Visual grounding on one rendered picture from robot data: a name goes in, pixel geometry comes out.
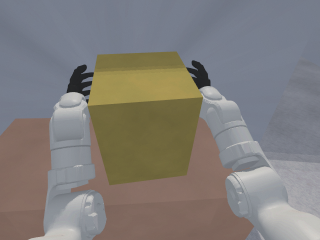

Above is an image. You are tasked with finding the left robot hand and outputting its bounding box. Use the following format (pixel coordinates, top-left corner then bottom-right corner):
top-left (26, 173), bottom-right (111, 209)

top-left (66, 64), bottom-right (94, 104)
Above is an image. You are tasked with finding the robot left forearm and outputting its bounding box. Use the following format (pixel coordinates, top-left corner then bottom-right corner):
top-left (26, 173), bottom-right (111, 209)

top-left (43, 92), bottom-right (96, 233)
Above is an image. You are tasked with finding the carton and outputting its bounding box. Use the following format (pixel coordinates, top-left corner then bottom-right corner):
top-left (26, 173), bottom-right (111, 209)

top-left (87, 51), bottom-right (203, 185)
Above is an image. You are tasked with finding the left robot upper arm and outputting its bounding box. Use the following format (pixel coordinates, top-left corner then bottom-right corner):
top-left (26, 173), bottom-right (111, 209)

top-left (28, 189), bottom-right (107, 240)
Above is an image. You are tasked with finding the right robot upper arm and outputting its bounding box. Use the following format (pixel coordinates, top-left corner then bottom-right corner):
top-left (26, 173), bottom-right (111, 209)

top-left (225, 165), bottom-right (320, 240)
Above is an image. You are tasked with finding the right robot hand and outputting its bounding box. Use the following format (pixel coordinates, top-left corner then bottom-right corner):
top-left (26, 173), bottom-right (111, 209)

top-left (186, 60), bottom-right (211, 89)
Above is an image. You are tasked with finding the pedestal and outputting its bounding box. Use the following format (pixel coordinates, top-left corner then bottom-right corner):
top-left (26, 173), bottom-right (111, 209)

top-left (0, 117), bottom-right (254, 240)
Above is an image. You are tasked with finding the robot right forearm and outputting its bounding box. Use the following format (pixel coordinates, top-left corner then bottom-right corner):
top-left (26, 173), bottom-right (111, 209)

top-left (199, 86), bottom-right (289, 201)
